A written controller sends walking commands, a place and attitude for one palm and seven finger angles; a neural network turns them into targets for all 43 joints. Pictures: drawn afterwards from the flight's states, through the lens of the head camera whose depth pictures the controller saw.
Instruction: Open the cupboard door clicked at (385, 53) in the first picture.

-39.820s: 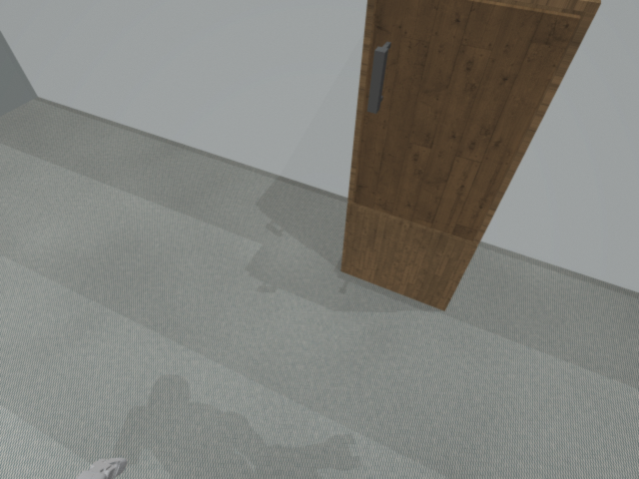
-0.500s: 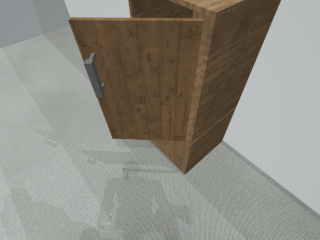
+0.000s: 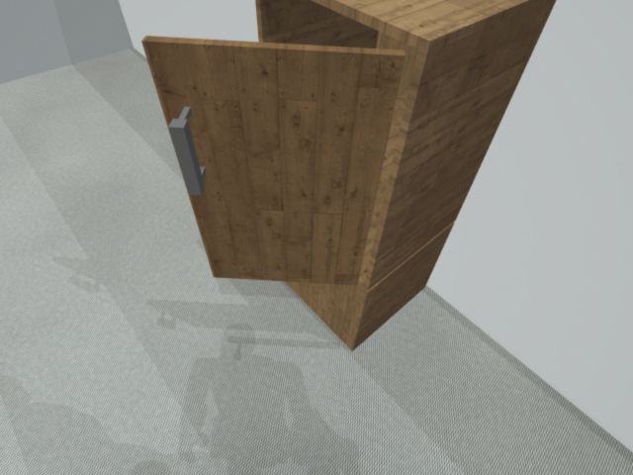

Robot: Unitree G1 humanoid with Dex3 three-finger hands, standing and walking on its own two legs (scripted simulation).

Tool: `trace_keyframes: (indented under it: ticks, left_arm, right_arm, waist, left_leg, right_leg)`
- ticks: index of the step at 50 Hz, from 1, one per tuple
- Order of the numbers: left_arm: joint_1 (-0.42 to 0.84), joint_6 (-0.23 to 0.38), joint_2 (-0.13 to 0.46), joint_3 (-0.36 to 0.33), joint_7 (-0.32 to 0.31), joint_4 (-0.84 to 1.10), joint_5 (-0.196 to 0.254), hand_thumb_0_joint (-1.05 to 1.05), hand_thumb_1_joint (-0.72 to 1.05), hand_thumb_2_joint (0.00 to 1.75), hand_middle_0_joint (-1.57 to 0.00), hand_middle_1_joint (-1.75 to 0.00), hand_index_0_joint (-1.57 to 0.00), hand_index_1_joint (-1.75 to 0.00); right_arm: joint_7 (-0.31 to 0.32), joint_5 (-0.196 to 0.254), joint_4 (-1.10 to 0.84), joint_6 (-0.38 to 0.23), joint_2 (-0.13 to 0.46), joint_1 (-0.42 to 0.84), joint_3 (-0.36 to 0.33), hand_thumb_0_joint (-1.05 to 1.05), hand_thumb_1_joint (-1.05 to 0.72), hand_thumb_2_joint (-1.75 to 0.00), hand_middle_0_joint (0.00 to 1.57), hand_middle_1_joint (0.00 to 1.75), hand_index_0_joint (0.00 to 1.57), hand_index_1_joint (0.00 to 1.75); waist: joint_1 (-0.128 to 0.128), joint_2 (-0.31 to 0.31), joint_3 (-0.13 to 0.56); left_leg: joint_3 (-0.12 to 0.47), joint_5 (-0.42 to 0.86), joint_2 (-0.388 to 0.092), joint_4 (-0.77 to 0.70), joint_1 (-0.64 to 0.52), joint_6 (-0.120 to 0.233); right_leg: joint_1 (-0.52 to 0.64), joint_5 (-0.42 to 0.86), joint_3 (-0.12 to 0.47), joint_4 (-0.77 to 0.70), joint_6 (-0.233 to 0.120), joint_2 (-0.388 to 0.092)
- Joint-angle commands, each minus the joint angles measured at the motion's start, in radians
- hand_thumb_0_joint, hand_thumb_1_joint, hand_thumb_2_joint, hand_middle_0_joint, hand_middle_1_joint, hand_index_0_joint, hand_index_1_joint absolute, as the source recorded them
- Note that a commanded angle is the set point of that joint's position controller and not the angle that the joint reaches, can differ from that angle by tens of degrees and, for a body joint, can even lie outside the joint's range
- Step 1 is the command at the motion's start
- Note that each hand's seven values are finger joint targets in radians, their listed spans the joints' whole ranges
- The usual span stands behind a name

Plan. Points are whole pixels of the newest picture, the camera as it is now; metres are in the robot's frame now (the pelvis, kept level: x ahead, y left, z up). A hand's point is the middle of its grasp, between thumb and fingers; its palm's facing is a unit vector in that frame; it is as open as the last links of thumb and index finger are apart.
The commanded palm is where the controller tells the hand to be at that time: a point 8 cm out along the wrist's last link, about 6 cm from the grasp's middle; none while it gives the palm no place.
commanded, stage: look again from close up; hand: left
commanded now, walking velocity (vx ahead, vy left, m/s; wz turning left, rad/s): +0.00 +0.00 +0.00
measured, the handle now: (191, 151) +0.59 +0.25 +0.06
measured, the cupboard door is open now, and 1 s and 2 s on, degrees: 46 46 46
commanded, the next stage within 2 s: raise the hand with hooked fingers in 0.32 s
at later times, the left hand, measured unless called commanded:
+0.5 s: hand out of the picture +0.10 +0.21 -0.13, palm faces +0.17 -0.96 -0.21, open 7.4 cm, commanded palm +0.11 +0.26 -0.06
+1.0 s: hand (138, 438) +0.17 +0.22 -0.02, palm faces +0.05 -1.00 -0.07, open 9.6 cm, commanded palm +0.15 +0.28 -0.01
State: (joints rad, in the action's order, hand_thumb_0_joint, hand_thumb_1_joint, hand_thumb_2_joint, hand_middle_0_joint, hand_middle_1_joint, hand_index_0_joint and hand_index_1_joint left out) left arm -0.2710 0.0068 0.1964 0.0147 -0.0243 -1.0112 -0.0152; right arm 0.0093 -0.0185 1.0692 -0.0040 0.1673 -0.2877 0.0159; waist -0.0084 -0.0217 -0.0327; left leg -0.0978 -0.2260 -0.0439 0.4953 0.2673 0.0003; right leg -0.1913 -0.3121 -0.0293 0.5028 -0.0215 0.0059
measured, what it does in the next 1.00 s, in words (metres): lowers itself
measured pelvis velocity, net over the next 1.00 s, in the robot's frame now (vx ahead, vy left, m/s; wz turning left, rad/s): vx -0.03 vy -0.02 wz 0.07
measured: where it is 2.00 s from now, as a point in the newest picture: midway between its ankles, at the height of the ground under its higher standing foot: outside the picture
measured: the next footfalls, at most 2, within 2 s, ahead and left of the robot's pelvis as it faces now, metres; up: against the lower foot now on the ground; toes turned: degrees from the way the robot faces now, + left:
none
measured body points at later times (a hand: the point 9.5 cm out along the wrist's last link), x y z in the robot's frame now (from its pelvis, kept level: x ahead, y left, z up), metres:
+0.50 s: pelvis +0.01 +0.01 +0.00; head +0.03 +0.02 +0.45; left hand +0.09 +0.26 -0.11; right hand +0.09 -0.23 -0.13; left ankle +0.02 +0.12 -0.74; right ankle -0.03 -0.10 -0.74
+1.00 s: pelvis -0.03 -0.02 -0.08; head +0.02 +0.00 +0.37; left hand +0.16 +0.27 -0.01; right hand +0.18 -0.23 -0.15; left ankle +0.02 +0.12 -0.74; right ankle -0.03 -0.10 -0.74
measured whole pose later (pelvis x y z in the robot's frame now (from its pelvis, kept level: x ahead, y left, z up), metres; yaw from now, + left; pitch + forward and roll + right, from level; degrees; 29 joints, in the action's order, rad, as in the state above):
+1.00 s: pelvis -0.03 -0.02 -0.08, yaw +4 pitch +11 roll -2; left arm -0.31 0.43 0.29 -0.26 0.43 -0.10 0.33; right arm 0.08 0.03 0.58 -0.24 0.24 -0.20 0.01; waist 0.04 0.02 0.11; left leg 0.04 -0.43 -0.07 1.11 0.88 -0.02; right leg -0.73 -0.55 -0.15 1.09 -0.06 0.01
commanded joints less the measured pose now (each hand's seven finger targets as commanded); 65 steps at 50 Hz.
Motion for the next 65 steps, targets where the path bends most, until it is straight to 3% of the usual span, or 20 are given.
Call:
trace_keyframes:
  ticks: [1,20,21,22,23,24,25,26,28,29,30,32,34,36,39,44,46,54,60,65]
  left_arm:
    - [-0.038,0.017,0.120,-0.030,-0.011,0.019,0.004,0.00,0.90,0.90,-0.20,-0.30,-0.20,-0.30]
    - [-0.015,0.021,0.154,-0.032,-0.006,-0.028,-0.002,0.00,0.90,0.90,-0.20,-0.30,-0.20,-0.30]
    - [-0.092,0.027,0.094,-0.019,-0.051,-0.052,-0.010,0.00,0.90,0.90,-0.20,-0.30,-0.20,-0.30]
    - [0.617,0.225,0.386,-0.250,-0.050,1.485,0.183,0.00,0.88,0.89,-0.20,-0.32,-0.20,-0.32]
    - [0.124,0.190,0.299,-0.218,-0.074,1.236,0.109,0.00,0.85,0.88,-0.20,-0.33,-0.20,-0.33]
    - [-0.142,0.074,0.060,-0.063,-0.083,1.109,0.149,0.00,0.83,0.87,-0.21,-0.34,-0.21,-0.34]
    - [-0.111,0.073,-0.027,-0.060,-0.063,1.062,0.177,0.00,0.81,0.86,-0.21,-0.36,-0.21,-0.36]
    - [-0.046,0.118,0.022,-0.108,-0.042,1.061,0.181,0.00,0.78,0.85,-0.21,-0.37,-0.21,-0.37]
    - [-0.195,0.249,0.007,-0.167,0.045,0.871,0.208,0.00,0.74,0.83,-0.21,-0.40,-0.21,-0.40]
    - [-0.278,0.320,0.002,-0.182,0.107,0.790,0.210,0.00,0.71,0.82,-0.21,-0.42,-0.21,-0.42]
    - [-0.309,0.402,-0.002,-0.198,0.173,0.760,0.226,0.00,0.69,0.81,-0.22,-0.43,-0.22,-0.43]
    - [-0.286,0.554,0.037,-0.216,0.315,0.779,0.250,0.00,0.64,0.79,-0.22,-0.47,-0.22,-0.47]
    - [-0.225,0.629,0.159,-0.309,0.434,0.781,0.271,0.00,0.60,0.77,-0.22,-0.50,-0.22,-0.50]
    - [-0.149,0.596,0.191,-0.348,0.477,0.904,0.335,0.00,0.55,0.75,-0.22,-0.53,-0.22,-0.53]
    - [0.002,0.538,0.239,-0.390,0.450,1.105,0.401,0.00,0.48,0.72,-0.23,-0.57,-0.23,-0.57]
    - [0.142,0.538,0.241,-0.322,0.410,1.239,0.361,0.00,0.36,0.67,-0.24,-0.64,-0.24,-0.64]
    - [0.139,0.510,0.243,-0.314,0.434,1.159,0.355,0.00,0.32,0.65,-0.24,-0.68,-0.24,-0.68]
    - [0.060,0.343,0.340,-0.459,0.487,1.022,0.419,0.00,0.13,0.57,-0.25,-0.80,-0.25,-0.80]
    - [0.069,0.378,0.311,-0.452,0.461,1.011,0.418,0.00,-0.01,0.51,-0.27,-0.88,-0.27,-0.88]
    - [0.122,0.395,0.321,-0.427,0.467,1.050,0.409,0.00,-0.13,0.46,-0.27,-0.96,-0.27,-0.96]
  right_arm:
    - [0.012,0.005,-0.036,-0.031,0.131,0.006,-0.030,0.00,-0.90,-0.90,0.20,0.30,0.20,0.30]
    - [0.013,0.008,-0.011,-0.035,0.178,0.089,-0.038,0.00,-0.90,-0.90,0.20,0.30,0.20,0.30]
    - [0.012,0.016,-0.073,-0.030,0.158,0.106,-0.038,0.00,-0.90,-0.90,0.20,0.30,0.20,0.30]
    - [0.043,0.068,-0.398,-0.166,0.275,0.044,-0.074,0.00,-0.90,-0.90,0.20,0.30,0.20,0.30]
    - [0.079,0.055,-0.368,-0.260,0.199,0.117,-0.045,0.00,-0.90,-0.90,0.20,0.30,0.20,0.30]
    - [0.071,0.073,-0.363,-0.291,0.153,0.124,-0.049,0.00,-0.90,-0.90,0.20,0.30,0.20,0.30]
    - [0.066,0.068,-0.347,-0.293,0.163,0.065,-0.065,0.00,-0.90,-0.90,0.20,0.30,0.20,0.30]
    - [0.061,0.051,-0.399,-0.296,0.193,0.089,-0.086,0.00,-0.90,-0.90,0.20,0.30,0.20,0.30]
    - [0.053,0.027,-0.437,-0.286,0.206,0.109,-0.100,0.00,-0.90,-0.90,0.20,0.30,0.20,0.30]
    - [0.039,0.032,-0.467,-0.285,0.205,0.118,-0.106,0.00,-0.90,-0.90,0.20,0.30,0.20,0.30]
    - [0.027,0.024,-0.483,-0.280,0.201,0.131,-0.111,0.00,-0.90,-0.90,0.20,0.30,0.20,0.30]
    - [0.005,0.026,-0.544,-0.287,0.205,0.179,-0.122,0.00,-0.90,-0.90,0.20,0.30,0.20,0.30]
    - [-0.007,0.038,-0.594,-0.290,0.216,0.178,-0.129,0.00,-0.90,-0.90,0.20,0.30,0.20,0.30]
    - [0.003,0.056,-0.673,-0.284,0.213,0.199,-0.117,0.00,-0.90,-0.90,0.20,0.30,0.20,0.30]
    - [0.036,0.061,-0.711,-0.270,0.209,0.162,-0.104,0.00,-0.90,-0.90,0.20,0.30,0.20,0.30]
    - [0.076,0.052,-0.650,-0.281,0.199,0.094,-0.077,0.00,-0.90,-0.90,0.20,0.30,0.20,0.30]
    - [0.083,0.055,-0.624,-0.288,0.205,0.091,-0.070,0.00,-0.90,-0.90,0.20,0.30,0.20,0.30]
    - [0.089,0.065,-0.638,-0.289,0.210,0.107,-0.057,0.00,-0.90,-0.90,0.20,0.30,0.20,0.30]
    - [0.073,0.064,-0.633,-0.292,0.215,0.080,-0.063,0.00,-0.90,-0.90,0.20,0.30,0.20,0.30]
    - [0.072,0.068,-0.638,-0.307,0.232,0.062,-0.065,0.00,-0.90,-0.90,0.20,0.30,0.20,0.30]
  waist:
    - [0.013,0.029,0.021]
    - [0.013,0.027,0.022]
    - [0.016,0.096,-0.029]
    - [-0.074,0.223,0.471]
    - [0.038,0.322,0.451]
    - [-0.013,0.283,0.324]
    - [-0.045,0.147,0.179]
    - [-0.050,0.050,0.060]
    - [-0.021,-0.147,0.020]
    - [0.015,-0.131,0.035]
    - [0.036,-0.186,0.097]
    - [0.057,-0.133,0.179]
    - [0.069,-0.019,0.235]
    - [0.076,0.020,0.341]
    - [0.047,0.065,0.359]
    - [-0.040,0.081,0.337]
    - [-0.050,0.089,0.294]
    - [0.035,0.046,0.350]
    - [0.019,0.009,0.316]
    - [0.010,0.059,0.325]
  left_leg:
    - [0.101,0.110,-0.084,-0.091,-0.058,0.037]
    - [0.102,0.167,-0.088,-0.114,-0.122,0.042]
    - [0.061,0.300,-0.100,0.080,-0.080,0.007]
    - [0.104,0.444,0.030,-0.032,-0.351,0.017]
    - [0.131,0.594,-0.040,-0.055,-0.463,0.030]
    - [0.127,0.545,-0.032,-0.067,-0.346,-0.002]
    - [0.131,0.481,-0.029,-0.040,-0.258,0.003]
    - [0.144,0.318,-0.012,0.009,-0.122,0.004]
    - [0.127,0.107,0.020,0.111,0.096,0.002]
    - [0.112,0.119,0.034,0.168,0.151,-0.004]
    - [0.101,0.116,0.036,0.230,0.216,-0.010]
    - [0.085,0.054,0.047,0.342,0.332,-0.012]
    - [0.082,0.011,0.049,0.419,0.394,-0.006]
    - [0.064,-0.091,0.060,0.438,0.407,0.007]
    - [0.092,-0.146,0.042,0.452,0.408,0.021]
    - [0.116,-0.068,0.017,0.512,0.393,0.040]
    - [0.122,-0.082,0.017,0.508,0.414,0.038]
    - [0.124,-0.006,0.025,0.418,0.367,0.033]
    - [0.115,0.017,0.031,0.364,0.321,0.031]
    - [0.115,0.020,0.031,0.317,0.237,0.036]
  right_leg:
    - [-0.028,0.151,0.101,-0.103,-0.021,-0.092]
    - [-0.024,0.215,0.105,-0.132,-0.010,-0.110]
    - [-0.062,0.446,0.143,-0.133,0.013,-0.159]
    - [0.034,0.520,0.007,-0.019,-0.020,-0.050]
    - [-0.050,0.299,-0.017,0.070,-0.022,-0.018]
    - [-0.155,0.108,-0.071,0.100,-0.002,-0.009]
    - [-0.207,0.087,-0.070,0.079,0.009,-0.009]
    - [-0.262,0.078,-0.083,0.041,0.012,-0.004]
    - [-0.352,0.077,-0.106,0.073,0.012,0.007]
    - [-0.364,0.110,-0.102,0.135,0.004,0.006]
    - [-0.401,0.124,-0.098,0.216,0.002,0.009]
    - [-0.472,0.099,-0.063,0.331,-0.006,0.001]
    - [-0.501,0.049,-0.009,0.391,-0.017,-0.010]
    - [-0.495,-0.115,0.039,0.360,-0.005,-0.015]
    - [-0.524,-0.218,0.061,0.343,0.006,0.002]
    - [-0.540,-0.087,0.085,0.332,0.013,0.009]
    - [-0.553,-0.099,0.084,0.317,0.014,0.007]
    - [-0.379,-0.020,0.088,0.250,0.029,-0.011]
    - [-0.383,0.050,0.053,0.242,0.037,-0.003]
    - [-0.401,0.046,0.010,0.241,0.020,0.015]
